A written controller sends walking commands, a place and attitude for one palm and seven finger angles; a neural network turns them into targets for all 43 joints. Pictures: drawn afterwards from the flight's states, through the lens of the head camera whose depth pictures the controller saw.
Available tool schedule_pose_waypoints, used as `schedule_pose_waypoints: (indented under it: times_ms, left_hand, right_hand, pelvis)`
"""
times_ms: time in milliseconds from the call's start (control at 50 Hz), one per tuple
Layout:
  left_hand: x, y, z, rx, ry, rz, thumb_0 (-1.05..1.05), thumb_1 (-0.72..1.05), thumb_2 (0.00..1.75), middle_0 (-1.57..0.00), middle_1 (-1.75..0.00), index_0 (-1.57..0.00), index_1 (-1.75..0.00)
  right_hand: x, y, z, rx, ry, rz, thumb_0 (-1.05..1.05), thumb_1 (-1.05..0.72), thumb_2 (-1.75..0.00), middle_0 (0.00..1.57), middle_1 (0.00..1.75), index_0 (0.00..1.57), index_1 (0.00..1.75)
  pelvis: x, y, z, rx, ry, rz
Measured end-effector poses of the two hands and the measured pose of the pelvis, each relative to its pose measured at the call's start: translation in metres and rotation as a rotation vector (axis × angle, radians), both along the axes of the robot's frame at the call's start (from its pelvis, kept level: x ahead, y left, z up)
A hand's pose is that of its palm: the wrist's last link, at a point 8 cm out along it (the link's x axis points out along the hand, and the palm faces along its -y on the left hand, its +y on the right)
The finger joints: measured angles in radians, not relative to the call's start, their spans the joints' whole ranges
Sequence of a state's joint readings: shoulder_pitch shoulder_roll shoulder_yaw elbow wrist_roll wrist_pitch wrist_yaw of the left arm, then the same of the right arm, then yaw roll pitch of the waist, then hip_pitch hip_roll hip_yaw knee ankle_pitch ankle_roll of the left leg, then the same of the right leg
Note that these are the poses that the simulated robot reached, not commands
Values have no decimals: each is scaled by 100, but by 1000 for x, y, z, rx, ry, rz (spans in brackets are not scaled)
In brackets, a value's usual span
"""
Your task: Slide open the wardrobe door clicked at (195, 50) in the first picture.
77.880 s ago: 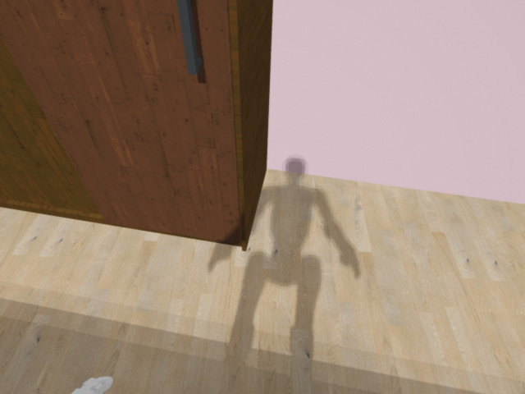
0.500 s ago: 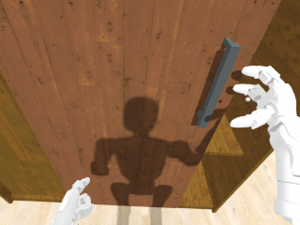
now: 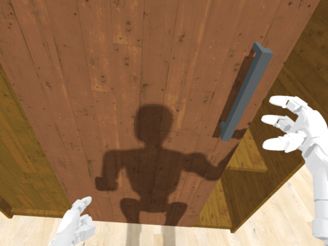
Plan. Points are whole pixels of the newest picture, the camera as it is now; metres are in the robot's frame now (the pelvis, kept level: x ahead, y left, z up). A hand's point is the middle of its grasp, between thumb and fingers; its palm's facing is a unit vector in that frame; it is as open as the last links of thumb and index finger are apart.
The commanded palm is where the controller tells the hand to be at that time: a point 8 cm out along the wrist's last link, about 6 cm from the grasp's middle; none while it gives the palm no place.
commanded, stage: move the hooked fingers beside the handle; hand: right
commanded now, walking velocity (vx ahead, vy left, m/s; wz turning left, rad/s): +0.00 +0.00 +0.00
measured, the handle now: (239, 97) +0.41 -0.13 +0.22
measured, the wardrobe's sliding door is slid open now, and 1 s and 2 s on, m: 0.24 0.24 0.24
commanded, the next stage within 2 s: none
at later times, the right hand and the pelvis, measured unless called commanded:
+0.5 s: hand (270, 122) +0.33 -0.18 +0.21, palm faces +0.00 +1.00 -0.07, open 14.0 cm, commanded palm +0.32 -0.25 +0.23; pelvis +0.00 +0.00 +0.00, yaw +1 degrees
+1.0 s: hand (295, 104) +0.35 -0.22 +0.26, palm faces +0.12 +0.99 -0.09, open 13.9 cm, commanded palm +0.32 -0.26 +0.22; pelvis +0.00 +0.00 +0.00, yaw +0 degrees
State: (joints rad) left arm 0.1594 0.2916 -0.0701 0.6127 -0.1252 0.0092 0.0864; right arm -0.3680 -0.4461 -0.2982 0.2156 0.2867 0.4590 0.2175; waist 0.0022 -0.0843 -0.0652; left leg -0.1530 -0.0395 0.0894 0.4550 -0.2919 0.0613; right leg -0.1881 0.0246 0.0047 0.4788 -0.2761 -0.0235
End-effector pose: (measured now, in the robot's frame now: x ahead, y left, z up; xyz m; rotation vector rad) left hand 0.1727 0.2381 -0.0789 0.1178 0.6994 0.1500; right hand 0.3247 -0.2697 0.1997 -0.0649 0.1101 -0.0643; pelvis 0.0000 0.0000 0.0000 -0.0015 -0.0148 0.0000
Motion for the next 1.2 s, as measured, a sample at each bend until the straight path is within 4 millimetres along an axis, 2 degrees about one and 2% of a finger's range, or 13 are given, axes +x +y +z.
schedule_pose_waypoints:
  times_ms: [80,240,360,420,500,600,700,780,860,980,1060,1140,1200]
  left_hand:
    - [-2,1,3,23,-6,-7,1,91,90,-20,-30,-20,-30]
    - [0,-7,4,9,-18,-22,1,91,90,-20,-30,-20,-30]
    - [-7,-2,-4,-11,11,0,1,91,90,-20,-30,-20,-30]
    - [-15,2,-4,13,27,9,1,91,90,-20,-30,-20,-30]
    - [-20,1,-2,42,34,0,1,91,90,-20,-30,-20,-30]
    - [-17,-3,-4,18,35,5,1,91,90,-20,-30,-20,-30]
    - [-16,-2,-8,-17,38,20,1,91,90,-20,-30,-20,-30]
    - [-16,1,-7,2,37,25,1,91,90,-20,-30,-20,-30]
    - [-12,-2,0,32,16,-2,1,91,90,-20,-30,-20,-30]
    - [1,-10,2,9,-1,-26,1,91,90,-20,-30,-20,-30]
    - [2,-8,-2,-9,6,-21,1,91,90,-20,-30,-20,-30]
    - [-4,-2,-4,8,23,-4,1,91,90,-20,-30,-20,-30]
    - [-9,-1,-2,35,27,-4,1,91,90,-20,-30,-20,-30]
  right_hand:
    - [-9,15,-9,-14,-73,30,-2,50,-30,30,120,30,120]
    - [-13,8,63,-25,-336,25,-2,50,-30,31,120,31,120]
    - [5,-1,-3,0,39,8,-1,50,-30,30,120,30,120]
    - [-2,15,-21,-3,6,47,-1,50,-30,30,119,30,120]
    - [-14,32,15,-10,-273,83,-2,49,-30,30,119,30,120]
    - [-1,12,63,-33,-345,14,-2,50,-30,31,120,31,120]
    - [15,2,17,-14,-27,16,-1,50,-30,30,120,30,120]
    - [1,23,-23,0,13,73,-1,49,-30,30,119,30,120]
    - [-19,38,7,-3,-256,85,-2,49,-30,30,119,30,120]
    - [-11,4,63,-48,-339,-24,-2,50,-30,31,120,31,120]
    - [8,-8,25,-23,-68,-24,-1,50,-30,30,120,30,120]
    - [7,14,-25,4,58,55,-1,50,-30,29,119,30,120]
    - [0,35,-16,12,-108,103,-2,49,-30,30,119,30,120]
  pelvis:
    - [-2,0,1,-3,-2,6]
    - [2,2,0,-1,-23,1]
    - [-4,-1,0,2,5,-3]
    - [-5,-2,1,-2,5,5]
    - [-1,-1,1,-6,-7,13]
    - [2,0,1,-1,-18,7]
    - [1,-4,1,3,8,5]
    - [0,-5,1,-2,12,13]
    - [4,-3,1,-9,-1,19]
    - [5,0,0,0,-22,1]
    - [0,-1,0,4,1,-10]
    - [-3,-3,0,1,14,-5]
    - [0,-3,1,-5,9,8]
